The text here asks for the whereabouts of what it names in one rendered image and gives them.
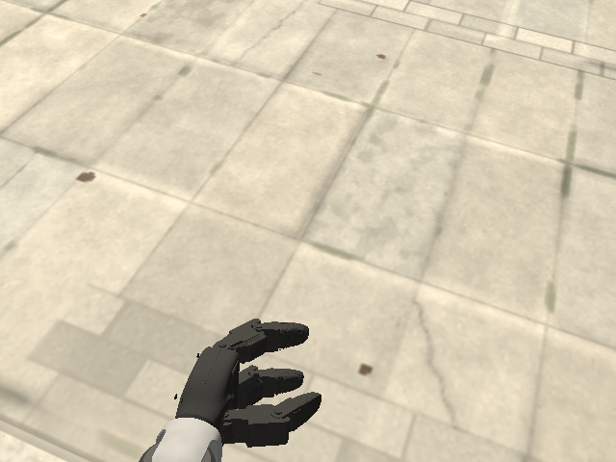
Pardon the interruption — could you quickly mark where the robot left hand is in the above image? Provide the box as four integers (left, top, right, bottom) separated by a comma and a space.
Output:
174, 319, 321, 448

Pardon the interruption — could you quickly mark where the robot left forearm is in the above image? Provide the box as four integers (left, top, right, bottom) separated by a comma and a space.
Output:
139, 418, 222, 462

